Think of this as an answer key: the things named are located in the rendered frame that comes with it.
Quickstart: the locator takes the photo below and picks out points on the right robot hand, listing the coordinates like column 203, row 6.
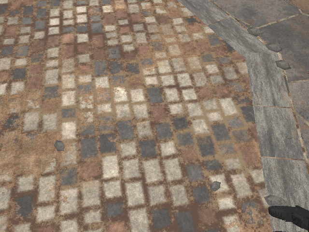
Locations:
column 297, row 215

